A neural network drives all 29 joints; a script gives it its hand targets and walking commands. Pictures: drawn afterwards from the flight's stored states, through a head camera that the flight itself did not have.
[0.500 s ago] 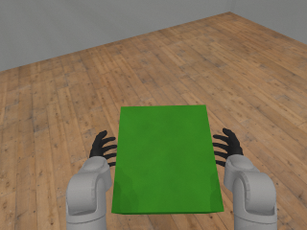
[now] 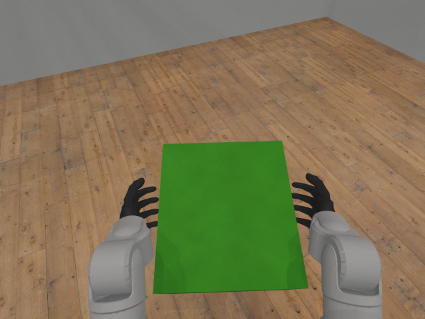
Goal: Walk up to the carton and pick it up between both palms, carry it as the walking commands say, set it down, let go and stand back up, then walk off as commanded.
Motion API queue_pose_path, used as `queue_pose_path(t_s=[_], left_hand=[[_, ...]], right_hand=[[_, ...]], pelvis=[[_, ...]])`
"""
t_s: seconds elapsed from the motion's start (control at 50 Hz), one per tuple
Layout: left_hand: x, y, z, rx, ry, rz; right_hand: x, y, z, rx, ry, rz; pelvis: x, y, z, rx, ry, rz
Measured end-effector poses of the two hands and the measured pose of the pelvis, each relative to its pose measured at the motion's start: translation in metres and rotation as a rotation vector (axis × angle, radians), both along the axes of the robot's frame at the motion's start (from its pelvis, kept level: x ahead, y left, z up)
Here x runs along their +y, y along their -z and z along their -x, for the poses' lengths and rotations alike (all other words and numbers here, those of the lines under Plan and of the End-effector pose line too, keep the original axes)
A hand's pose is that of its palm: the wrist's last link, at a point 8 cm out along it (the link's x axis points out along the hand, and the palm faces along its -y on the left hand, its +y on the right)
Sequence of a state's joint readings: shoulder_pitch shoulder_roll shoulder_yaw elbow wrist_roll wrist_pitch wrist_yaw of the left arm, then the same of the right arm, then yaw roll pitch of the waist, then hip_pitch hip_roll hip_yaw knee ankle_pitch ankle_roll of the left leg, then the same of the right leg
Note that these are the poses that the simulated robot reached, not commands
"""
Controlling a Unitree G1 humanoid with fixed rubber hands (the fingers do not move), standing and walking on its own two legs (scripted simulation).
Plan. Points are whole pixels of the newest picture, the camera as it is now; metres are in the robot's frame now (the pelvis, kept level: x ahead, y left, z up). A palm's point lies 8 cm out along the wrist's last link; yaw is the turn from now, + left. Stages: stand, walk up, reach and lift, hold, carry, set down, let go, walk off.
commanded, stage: carry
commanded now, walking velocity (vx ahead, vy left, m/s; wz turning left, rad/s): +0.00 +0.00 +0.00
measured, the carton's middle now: (224, 218) +0.31 +0.01 +0.02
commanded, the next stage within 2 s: none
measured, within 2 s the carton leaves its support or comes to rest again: neither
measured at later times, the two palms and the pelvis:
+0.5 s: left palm (114, 238) +0.23 +0.18 +0.10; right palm (315, 239) +0.22 -0.12 +0.10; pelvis -0.03 +0.03 +0.00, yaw -1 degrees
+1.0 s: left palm (137, 230) +0.24 +0.15 +0.09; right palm (329, 234) +0.24 -0.15 +0.09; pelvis -0.02 +0.00 +0.00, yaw +0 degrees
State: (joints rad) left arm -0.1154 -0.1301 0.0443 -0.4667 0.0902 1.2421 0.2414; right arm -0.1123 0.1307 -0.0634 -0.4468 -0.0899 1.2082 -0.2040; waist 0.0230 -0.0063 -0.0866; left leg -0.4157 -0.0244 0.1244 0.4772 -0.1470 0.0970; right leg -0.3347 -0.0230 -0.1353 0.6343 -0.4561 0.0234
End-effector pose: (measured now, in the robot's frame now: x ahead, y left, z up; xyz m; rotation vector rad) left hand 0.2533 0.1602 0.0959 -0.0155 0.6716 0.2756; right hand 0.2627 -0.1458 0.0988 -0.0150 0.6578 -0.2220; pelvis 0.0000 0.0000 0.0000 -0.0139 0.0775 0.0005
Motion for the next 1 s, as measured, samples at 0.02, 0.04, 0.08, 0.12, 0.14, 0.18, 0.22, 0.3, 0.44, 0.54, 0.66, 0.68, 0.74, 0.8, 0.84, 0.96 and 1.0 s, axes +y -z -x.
queue_pose_path(t_s=[0.02, 0.04, 0.08, 0.12, 0.14, 0.18, 0.22, 0.3, 0.44, 0.54, 0.66, 0.68, 0.74, 0.8, 0.84, 0.96, 1.0], left_hand=[[0.001, -0.001, 0.001, -0.005, 0.006, -0.005], [0.002, -0.003, 0.002, -0.004, 0.015, -0.011], [0.003, -0.005, 0.004, 0.003, 0.034, -0.021], [0.004, -0.007, 0.006, 0.005, 0.049, -0.023], [0.005, -0.008, 0.007, 0.004, 0.055, -0.023], [0.007, -0.009, 0.010, 0.001, 0.062, -0.022], [0.009, -0.010, 0.012, 0.000, 0.062, -0.019], [0.015, -0.009, 0.018, 0.000, 0.053, -0.012], [0.021, -0.007, 0.026, 0.001, 0.033, -0.004], [0.021, -0.007, 0.029, -0.001, 0.027, -0.002], [0.016, -0.005, 0.029, -0.001, 0.028, -0.002], [0.015, -0.005, 0.029, 0.000, 0.029, -0.002], [0.011, -0.003, 0.027, 0.004, 0.032, -0.004], [0.006, -0.001, 0.024, 0.007, 0.034, -0.006], [0.003, 0.000, 0.022, 0.007, 0.035, -0.007], [-0.006, 0.002, 0.014, 0.004, 0.038, -0.012], [-0.008, 0.003, 0.011, 0.002, 0.039, -0.013]], right_hand=[[0.001, 0.000, 0.003, -0.005, 0.006, -0.003], [0.001, 0.001, 0.007, -0.004, 0.015, -0.009], [0.003, 0.001, 0.015, 0.004, 0.033, -0.017], [0.004, -0.001, 0.023, 0.006, 0.047, -0.019], [0.005, -0.002, 0.025, 0.005, 0.053, -0.018], [0.007, -0.004, 0.030, 0.003, 0.059, -0.015], [0.009, -0.006, 0.032, 0.003, 0.059, -0.011], [0.015, -0.007, 0.035, 0.005, 0.051, -0.004], [0.021, -0.006, 0.038, 0.009, 0.034, 0.002], [0.021, -0.005, 0.040, 0.009, 0.029, 0.003], [0.016, -0.003, 0.040, 0.011, 0.028, 0.004], [0.015, -0.003, 0.040, 0.012, 0.028, 0.004], [0.011, -0.001, 0.039, 0.018, 0.029, 0.005], [0.006, 0.002, 0.036, 0.022, 0.029, 0.005], [0.003, 0.003, 0.034, 0.023, 0.029, 0.005], [-0.006, 0.007, 0.027, 0.022, 0.026, 0.003], [-0.009, 0.008, 0.024, 0.021, 0.024, 0.003]], pelvis=[[0.003, 0.001, 0.002, 0.000, 0.005, -0.005], [0.006, 0.001, 0.004, -0.004, 0.010, -0.004], [0.011, -0.001, 0.007, -0.014, 0.011, -0.002], [0.016, -0.001, 0.009, -0.018, 0.010, -0.001], [0.018, -0.002, 0.010, -0.019, 0.010, -0.001], [0.022, -0.001, 0.012, -0.021, 0.011, -0.001], [0.024, -0.001, 0.014, -0.021, 0.012, -0.001], [0.027, -0.001, 0.018, -0.021, 0.013, -0.001], [0.029, -0.002, 0.025, -0.020, 0.011, 0.003], [0.027, -0.002, 0.028, -0.019, 0.009, 0.004], [0.023, -0.001, 0.029, -0.018, 0.008, 0.002], [0.022, -0.001, 0.029, -0.018, 0.008, 0.002], [0.018, -0.001, 0.029, -0.017, 0.008, 0.001], [0.014, -0.001, 0.028, -0.017, 0.008, 0.001], [0.011, -0.001, 0.027, -0.017, 0.008, 0.000], [0.002, -0.001, 0.022, -0.017, 0.008, -0.003], [-0.001, -0.002, 0.021, -0.017, 0.007, -0.004]])
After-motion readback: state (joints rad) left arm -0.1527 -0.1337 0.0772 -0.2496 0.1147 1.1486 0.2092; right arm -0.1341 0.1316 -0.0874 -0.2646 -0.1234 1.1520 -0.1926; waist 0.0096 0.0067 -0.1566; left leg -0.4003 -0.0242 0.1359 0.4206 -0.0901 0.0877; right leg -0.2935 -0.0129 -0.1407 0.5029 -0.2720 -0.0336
